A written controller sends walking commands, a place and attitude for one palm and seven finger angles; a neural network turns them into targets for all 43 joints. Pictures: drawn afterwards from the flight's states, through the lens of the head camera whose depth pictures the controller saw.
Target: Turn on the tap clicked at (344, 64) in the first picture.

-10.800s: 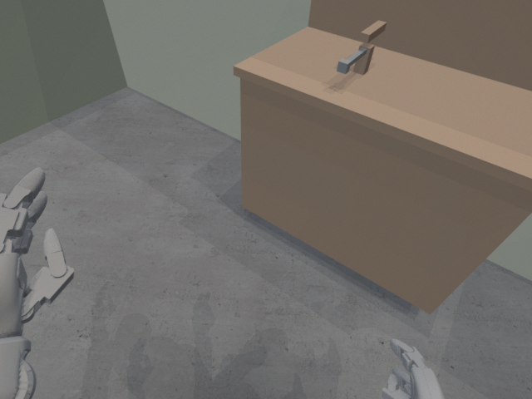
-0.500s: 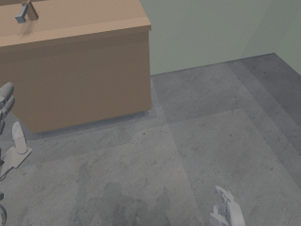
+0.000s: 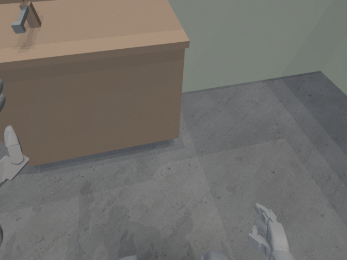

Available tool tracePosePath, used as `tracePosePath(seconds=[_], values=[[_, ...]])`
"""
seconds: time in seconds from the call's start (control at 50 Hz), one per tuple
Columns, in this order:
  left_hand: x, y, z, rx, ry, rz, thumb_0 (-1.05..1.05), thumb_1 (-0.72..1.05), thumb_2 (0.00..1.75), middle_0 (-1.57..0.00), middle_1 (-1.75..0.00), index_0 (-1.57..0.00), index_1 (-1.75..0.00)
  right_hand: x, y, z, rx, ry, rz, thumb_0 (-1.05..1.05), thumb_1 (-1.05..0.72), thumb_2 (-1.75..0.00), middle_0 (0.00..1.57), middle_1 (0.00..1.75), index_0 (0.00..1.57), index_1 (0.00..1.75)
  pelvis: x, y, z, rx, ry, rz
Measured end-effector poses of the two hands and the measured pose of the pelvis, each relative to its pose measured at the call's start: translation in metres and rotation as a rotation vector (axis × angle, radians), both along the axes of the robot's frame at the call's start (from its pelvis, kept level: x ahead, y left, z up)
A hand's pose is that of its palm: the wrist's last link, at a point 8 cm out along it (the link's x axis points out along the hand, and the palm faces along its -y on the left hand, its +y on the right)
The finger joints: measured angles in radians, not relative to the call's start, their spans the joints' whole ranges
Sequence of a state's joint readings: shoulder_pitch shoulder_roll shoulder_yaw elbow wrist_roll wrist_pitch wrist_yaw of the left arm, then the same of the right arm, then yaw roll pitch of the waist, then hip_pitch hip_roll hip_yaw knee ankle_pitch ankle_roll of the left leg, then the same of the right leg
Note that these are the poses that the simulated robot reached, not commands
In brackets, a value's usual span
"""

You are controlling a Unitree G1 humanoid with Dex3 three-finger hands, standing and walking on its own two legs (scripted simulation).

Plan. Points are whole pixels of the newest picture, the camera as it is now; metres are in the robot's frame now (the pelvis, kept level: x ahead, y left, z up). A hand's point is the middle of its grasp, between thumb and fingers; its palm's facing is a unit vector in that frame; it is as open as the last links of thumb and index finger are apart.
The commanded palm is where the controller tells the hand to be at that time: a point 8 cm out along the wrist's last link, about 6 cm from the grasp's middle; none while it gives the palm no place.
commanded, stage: take the last steps up to it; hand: left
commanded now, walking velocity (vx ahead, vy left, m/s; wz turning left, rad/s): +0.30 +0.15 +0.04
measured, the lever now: (18, 27) +0.77 +0.56 +0.10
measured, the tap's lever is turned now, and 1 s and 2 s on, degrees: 0 0 0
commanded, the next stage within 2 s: come to a stop and stand still in 1.24 s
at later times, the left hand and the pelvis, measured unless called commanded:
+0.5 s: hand (26, 111) +0.33 +0.28 +0.19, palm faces +0.41 -0.80 -0.45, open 7.4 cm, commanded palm +0.27 +0.33 +0.19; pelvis +0.12 +0.05 +0.01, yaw +2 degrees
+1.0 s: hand (25, 73) +0.44 +0.34 +0.18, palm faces +0.46 -0.78 -0.43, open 7.4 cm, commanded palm +0.38 +0.38 +0.19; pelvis +0.23 +0.09 +0.01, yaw +2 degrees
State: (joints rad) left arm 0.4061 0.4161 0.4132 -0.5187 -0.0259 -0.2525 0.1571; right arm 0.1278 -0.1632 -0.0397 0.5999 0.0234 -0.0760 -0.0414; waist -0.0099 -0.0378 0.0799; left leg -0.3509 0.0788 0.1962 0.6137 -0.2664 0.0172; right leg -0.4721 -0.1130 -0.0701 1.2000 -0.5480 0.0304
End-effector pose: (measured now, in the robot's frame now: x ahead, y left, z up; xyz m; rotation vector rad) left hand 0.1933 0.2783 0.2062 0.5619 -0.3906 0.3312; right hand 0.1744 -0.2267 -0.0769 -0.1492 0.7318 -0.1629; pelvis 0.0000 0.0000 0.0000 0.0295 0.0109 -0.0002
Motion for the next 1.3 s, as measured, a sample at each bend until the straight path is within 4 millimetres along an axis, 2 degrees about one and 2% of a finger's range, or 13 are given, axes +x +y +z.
tracePosePath(seconds=[0.12, 0.24, 0.36, 0.46, 0.54, 0.62, 0.76, 0.84, 0.94, 1.06, 1.14, 1.22, 1.3], values=[[0.016, -0.012, 0.011, 0.024, 0.041, -0.014, 0.02, 0.89, 0.89, -0.21, -0.30, -0.21, -0.30, 0.017, 0.029, -0.009, 0.088, 0.015, 0.039, 0.01, -0.90, -0.90, 0.20, 0.30, 0.20, 0.30, 0.030, 0.001, 0.006, -0.010, 0.013, -0.003], [0.033, -0.004, 0.003, 0.016, 0.068, 0.066, 0.01, 0.89, 0.89, -0.21, -0.30, -0.21, -0.30, 0.034, 0.023, -0.038, 0.076, 0.134, 0.089, 0.01, -0.90, -0.90, 0.21, 0.30, 0.20, 0.30, 0.060, 0.000, -0.001, -0.006, -0.011, 0.025], [0.059, 0.014, -0.004, -0.049, 0.108, 0.103, 0.01, 0.89, 0.89, -0.21, -0.30, -0.21, -0.30, 0.058, 0.007, -0.019, -0.009, 0.183, 0.086, 0.02, -0.90, -0.90, 0.20, 0.30, 0.20, 0.30, 0.086, 0.013, 0.014, 0.010, 0.000, 0.046], [0.083, 0.031, -0.004, -0.044, 0.100, 0.057, 0.02, 0.89, 0.89, -0.21, -0.30, -0.21, -0.30, 0.089, 0.009, 0.001, -0.094, 0.142, 0.067, 0.02, -0.90, -0.90, 0.20, 0.30, 0.20, 0.30, 0.111, 0.035, 0.015, 0.014, 0.001, 0.041], [0.109, 0.058, -0.004, -0.021, 0.005, 0.020, 0.02, 0.89, 0.89, -0.21, -0.30, -0.21, -0.30, 0.120, 0.026, 0.007, -0.139, 0.066, 0.025, 0.02, -0.90, -0.90, 0.20, 0.30, 0.20, 0.30, 0.134, 0.062, 0.000, -0.004, -0.009, 0.021], [0.140, 0.081, -0.003, -0.026, -0.037, 0.019, 0.02, 0.89, 0.89, -0.21, -0.30, -0.21, -0.30, 0.143, 0.060, 0.008, -0.075, 0.013, 0.005, 0.02, -0.91, -0.90, 0.20, 0.30, 0.20, 0.30, 0.148, 0.074, 0.000, -0.014, -0.010, 0.021], [0.164, 0.078, 0.011, -0.025, 0.012, -0.016, 0.02, 0.89, 0.89, -0.21, -0.30, -0.21, -0.30, 0.166, 0.114, 0.004, 0.060, 0.006, 0.049, 0.01, -0.90, -0.90, 0.20, 0.30, 0.20, 0.30, 0.178, 0.086, 0.012, -0.028, 0.013, 0.008], [0.172, 0.078, 0.011, 0.025, 0.062, 0.018, 0.02, 0.89, 0.89, -0.21, -0.30, -0.21, -0.30, 0.176, 0.123, -0.012, 0.094, 0.044, 0.076, 0.01, -0.90, -0.90, 0.20, 0.30, 0.20, 0.30, 0.199, 0.084, 0.008, -0.016, 0.001, 0.016], [0.188, 0.090, -0.001, -0.011, 0.069, 0.093, 0.01, 0.89, 0.89, -0.21, -0.30, -0.21, -0.30, 0.194, 0.111, -0.032, 0.065, 0.118, 0.109, 0.02, -0.90, -0.90, 0.21, 0.30, 0.20, 0.30, 0.217, 0.085, 0.001, -0.015, -0.024, 0.031], [0.211, 0.098, -0.008, -0.078, 0.090, 0.079, 0.02, 0.89, 0.89, -0.21, -0.30, -0.21, -0.30, 0.214, 0.090, -0.009, -0.029, 0.129, 0.081, 0.02, -0.90, -0.90, 0.20, 0.30, 0.20, 0.30, 0.235, 0.099, 0.014, 0.000, -0.015, 0.040], [0.224, 0.109, -0.004, -0.055, 0.086, 0.026, 0.02, 0.89, 0.89, -0.21, -0.30, -0.21, -0.30, 0.229, 0.087, 0.009, -0.100, 0.098, 0.052, 0.02, -0.90, -0.90, 0.20, 0.30, 0.20, 0.30, 0.248, 0.115, 0.015, 0.005, -0.014, 0.035], [0.237, 0.136, 0.000, -0.018, 0.011, -0.005, 0.02, 0.88, 0.89, -0.21, -0.30, -0.21, -0.30, 0.246, 0.100, 0.015, -0.155, 0.043, 0.011, 0.02, -0.90, -0.90, 0.20, 0.30, 0.20, 0.30, 0.265, 0.141, 0.003, -0.021, -0.025, 0.018], [0.257, 0.164, -0.002, -0.027, -0.035, 0.018, 0.01, 0.89, 0.89, -0.21, -0.30, -0.21, -0.30, 0.259, 0.131, 0.014, -0.110, 0.014, -0.011, 0.02, -0.91, -0.90, 0.20, 0.30, 0.19, 0.30, 0.273, 0.155, 0.002, -0.020, -0.028, 0.005]])
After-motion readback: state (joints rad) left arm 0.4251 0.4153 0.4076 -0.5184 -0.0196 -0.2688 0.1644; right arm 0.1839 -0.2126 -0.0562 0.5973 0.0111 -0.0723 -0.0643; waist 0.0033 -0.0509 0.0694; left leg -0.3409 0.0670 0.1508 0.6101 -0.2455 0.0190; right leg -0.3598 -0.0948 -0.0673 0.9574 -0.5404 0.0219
